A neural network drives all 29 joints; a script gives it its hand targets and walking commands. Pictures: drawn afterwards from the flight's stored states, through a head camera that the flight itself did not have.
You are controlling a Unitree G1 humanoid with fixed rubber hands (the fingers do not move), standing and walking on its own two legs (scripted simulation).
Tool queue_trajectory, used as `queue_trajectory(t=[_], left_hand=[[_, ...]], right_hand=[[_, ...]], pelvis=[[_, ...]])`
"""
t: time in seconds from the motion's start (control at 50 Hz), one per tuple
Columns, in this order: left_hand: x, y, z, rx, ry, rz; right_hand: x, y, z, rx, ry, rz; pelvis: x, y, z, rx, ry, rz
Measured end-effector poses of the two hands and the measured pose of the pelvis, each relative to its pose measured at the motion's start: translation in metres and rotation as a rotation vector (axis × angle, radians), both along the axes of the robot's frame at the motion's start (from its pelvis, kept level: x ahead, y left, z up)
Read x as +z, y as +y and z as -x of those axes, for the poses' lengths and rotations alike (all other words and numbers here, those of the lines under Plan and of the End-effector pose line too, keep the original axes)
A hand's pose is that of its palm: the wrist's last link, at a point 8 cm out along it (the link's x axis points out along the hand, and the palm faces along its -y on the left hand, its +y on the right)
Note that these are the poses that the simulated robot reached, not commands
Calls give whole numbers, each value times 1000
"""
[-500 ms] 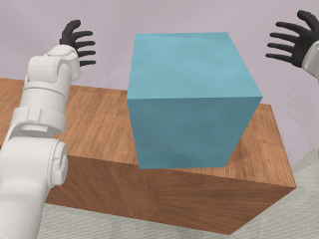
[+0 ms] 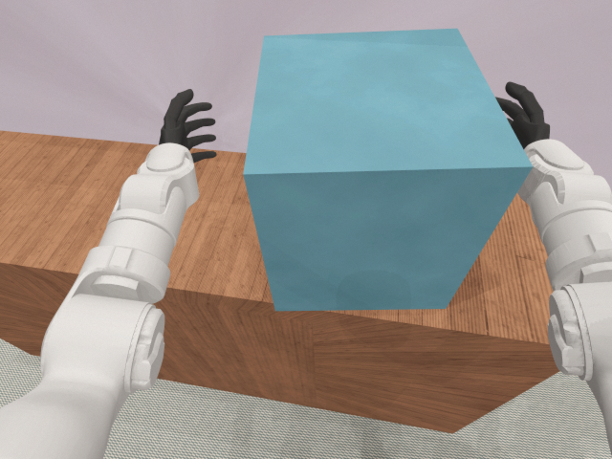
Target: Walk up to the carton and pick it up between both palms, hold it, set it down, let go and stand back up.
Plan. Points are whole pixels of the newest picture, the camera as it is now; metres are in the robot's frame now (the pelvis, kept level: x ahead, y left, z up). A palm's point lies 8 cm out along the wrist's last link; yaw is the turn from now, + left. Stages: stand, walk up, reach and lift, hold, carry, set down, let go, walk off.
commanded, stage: reach and lift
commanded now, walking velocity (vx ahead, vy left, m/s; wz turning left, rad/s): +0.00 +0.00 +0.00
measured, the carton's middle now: (359, 179) +0.51 +0.02 +0.08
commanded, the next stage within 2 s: none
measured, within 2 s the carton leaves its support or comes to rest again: neither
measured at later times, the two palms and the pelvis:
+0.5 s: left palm (214, 176) +0.44 +0.21 +0.13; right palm (506, 166) +0.51 -0.16 +0.13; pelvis +0.01 -0.01 +0.00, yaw -1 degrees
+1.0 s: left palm (223, 169) +0.45 +0.20 +0.14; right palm (509, 158) +0.50 -0.16 +0.15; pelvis +0.00 -0.01 +0.00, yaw -1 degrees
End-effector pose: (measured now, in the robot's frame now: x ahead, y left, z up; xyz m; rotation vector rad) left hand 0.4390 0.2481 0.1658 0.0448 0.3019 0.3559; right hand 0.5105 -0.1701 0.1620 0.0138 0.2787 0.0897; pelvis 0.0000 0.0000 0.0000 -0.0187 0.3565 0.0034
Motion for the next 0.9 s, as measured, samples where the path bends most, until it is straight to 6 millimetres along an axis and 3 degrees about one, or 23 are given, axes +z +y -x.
queue_trajectory(t=[0.14, 0.26, 0.32, 0.5, 0.64, 0.9], left_hand=[[0, -6, -1, -29, 13, -5], [-20, -14, 1, -35, 10, 26], [-30, -20, 1, -38, -9, 44], [-41, -37, -4, -55, -28, 39], [-36, -35, -8, -51, -58, 38], [-28, -52, -8, -64, -53, 50]], right_hand=[[18, -26, -2, -59, -29, 19], [4, -45, 7, -72, 17, 65], [-6, -40, 9, -42, 16, 70], [-30, 9, 0, 33, -27, 42], [-31, 11, -1, 1, -30, 54], [-11, 12, 4, -5, -30, 45]], pelvis=[[3, -1, -8, -2, -46, 2], [4, -7, -11, -16, -77, -6], [3, -10, -11, -23, -67, -9], [-1, -11, -9, -16, -18, -13], [0, -7, -7, -12, -7, -9], [1, -5, -6, -23, -30, -6]])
